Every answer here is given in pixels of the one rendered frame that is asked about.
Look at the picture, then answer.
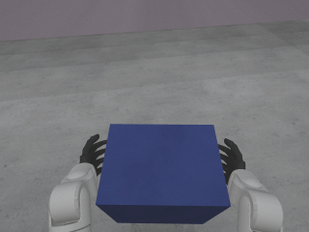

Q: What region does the robot right hand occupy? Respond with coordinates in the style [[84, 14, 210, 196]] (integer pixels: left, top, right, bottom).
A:
[[217, 138, 245, 186]]

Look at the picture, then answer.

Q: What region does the left robot forearm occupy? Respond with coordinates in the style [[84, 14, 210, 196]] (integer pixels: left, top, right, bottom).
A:
[[48, 162, 98, 232]]

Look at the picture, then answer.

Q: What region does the right robot forearm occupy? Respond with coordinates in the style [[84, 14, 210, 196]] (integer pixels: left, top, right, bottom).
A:
[[227, 169, 284, 232]]

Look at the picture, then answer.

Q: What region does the robot left hand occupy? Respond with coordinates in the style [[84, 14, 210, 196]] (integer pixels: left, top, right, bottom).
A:
[[79, 134, 107, 176]]

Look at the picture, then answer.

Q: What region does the carton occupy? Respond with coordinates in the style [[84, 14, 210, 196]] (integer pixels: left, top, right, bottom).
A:
[[96, 124, 231, 224]]

